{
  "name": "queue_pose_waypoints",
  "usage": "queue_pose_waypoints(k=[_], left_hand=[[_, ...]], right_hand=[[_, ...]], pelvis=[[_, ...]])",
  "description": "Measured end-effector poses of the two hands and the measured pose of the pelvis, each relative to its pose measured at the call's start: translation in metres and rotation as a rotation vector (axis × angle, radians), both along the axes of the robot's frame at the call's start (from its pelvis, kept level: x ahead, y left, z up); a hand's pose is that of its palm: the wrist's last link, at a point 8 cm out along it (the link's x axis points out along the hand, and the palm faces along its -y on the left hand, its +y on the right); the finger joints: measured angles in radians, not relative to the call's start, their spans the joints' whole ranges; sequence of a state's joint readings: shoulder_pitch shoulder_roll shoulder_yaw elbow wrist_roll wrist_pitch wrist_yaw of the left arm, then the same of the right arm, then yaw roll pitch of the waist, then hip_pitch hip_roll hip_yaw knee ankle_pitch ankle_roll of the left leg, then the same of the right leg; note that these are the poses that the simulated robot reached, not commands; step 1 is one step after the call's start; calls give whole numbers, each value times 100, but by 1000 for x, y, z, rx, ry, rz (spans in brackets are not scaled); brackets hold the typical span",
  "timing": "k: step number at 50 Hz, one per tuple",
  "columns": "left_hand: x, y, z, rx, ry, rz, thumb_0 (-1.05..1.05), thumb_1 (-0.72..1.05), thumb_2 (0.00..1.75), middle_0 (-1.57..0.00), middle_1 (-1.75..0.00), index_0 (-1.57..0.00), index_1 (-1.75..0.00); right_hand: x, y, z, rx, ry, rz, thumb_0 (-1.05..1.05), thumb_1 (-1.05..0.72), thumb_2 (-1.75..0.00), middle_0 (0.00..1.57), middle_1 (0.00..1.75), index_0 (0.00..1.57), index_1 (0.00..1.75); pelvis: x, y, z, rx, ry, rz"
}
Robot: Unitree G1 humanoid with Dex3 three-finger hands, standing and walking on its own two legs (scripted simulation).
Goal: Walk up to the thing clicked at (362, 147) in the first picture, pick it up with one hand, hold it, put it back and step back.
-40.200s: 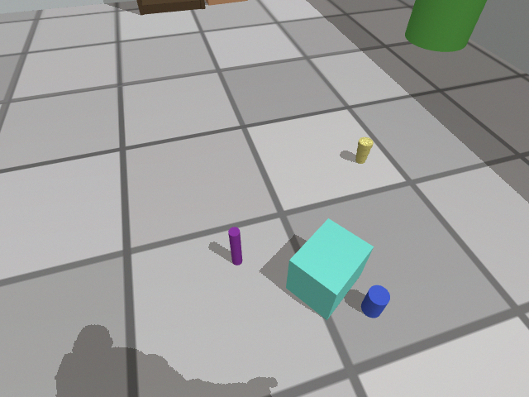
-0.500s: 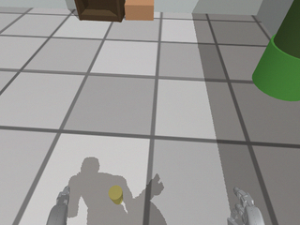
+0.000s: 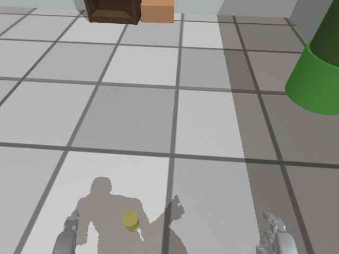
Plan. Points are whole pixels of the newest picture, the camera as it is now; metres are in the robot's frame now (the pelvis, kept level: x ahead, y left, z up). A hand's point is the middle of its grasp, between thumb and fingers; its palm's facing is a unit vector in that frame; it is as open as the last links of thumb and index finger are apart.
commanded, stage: home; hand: left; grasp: from the side
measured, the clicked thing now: (132, 222) +0.41 +0.20 -0.66
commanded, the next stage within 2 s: stand in 0.26 s
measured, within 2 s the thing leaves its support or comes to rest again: neither
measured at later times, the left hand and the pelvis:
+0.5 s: hand (91, 250) +0.17 +0.19 -0.06, palm faces +0.11 -0.95 -0.28, open 16.5 cm; pelvis +0.00 +0.00 +0.00, yaw +0 degrees
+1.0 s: hand out of the picture +0.09 +0.26 -0.12, palm faces +0.00 -0.94 -0.35, open 7.6 cm; pelvis -0.01 +0.01 +0.03, yaw +1 degrees
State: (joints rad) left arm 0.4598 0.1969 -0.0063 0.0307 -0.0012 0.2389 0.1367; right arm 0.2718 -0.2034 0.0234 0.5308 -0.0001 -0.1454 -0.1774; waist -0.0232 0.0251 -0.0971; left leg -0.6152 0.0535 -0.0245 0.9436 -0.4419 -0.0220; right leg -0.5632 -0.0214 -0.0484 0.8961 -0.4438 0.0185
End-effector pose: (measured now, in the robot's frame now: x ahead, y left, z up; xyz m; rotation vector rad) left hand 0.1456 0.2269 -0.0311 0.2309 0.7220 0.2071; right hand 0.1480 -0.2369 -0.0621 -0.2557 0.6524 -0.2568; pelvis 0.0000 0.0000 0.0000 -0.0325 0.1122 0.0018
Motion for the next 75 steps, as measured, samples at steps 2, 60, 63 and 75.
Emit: queue_pose_waypoints(k=[2, 60, 63, 75], left_hand=[[1, 1, 0, -1, 1, 0, -1, -54, 6, -5, -6, -5, -6], [-116, 86, -48, 30, 477, 48, 1, 90, 90, -20, -30, -20, -30], [-125, 86, -46, 28, 499, 54, 1, 90, 90, -20, -30, -20, -30], [-156, 85, -38, 51, 568, 73, 1, 90, 90, -20, -30, -20, -30]], right_hand=[[0, 1, 0, 0, 1, 0, 2, -90, -90, 20, 30, 21, 30], [-96, -23, -7, 4, 533, 6, 1, -91, -90, 20, 30, 20, 30], [-101, -19, -8, 20, 544, 6, 1, -91, -90, 20, 30, 21, 30], [-115, -29, -13, 50, 575, -5, 1, -91, -90, 20, 30, 21, 30]], pelvis=[[0, 1, 0, -1, -1, 0], [-14, 23, 45, 25, -186, 14], [-17, 24, 48, 30, -192, 13], [-29, 17, 52, 35, -191, 16]])
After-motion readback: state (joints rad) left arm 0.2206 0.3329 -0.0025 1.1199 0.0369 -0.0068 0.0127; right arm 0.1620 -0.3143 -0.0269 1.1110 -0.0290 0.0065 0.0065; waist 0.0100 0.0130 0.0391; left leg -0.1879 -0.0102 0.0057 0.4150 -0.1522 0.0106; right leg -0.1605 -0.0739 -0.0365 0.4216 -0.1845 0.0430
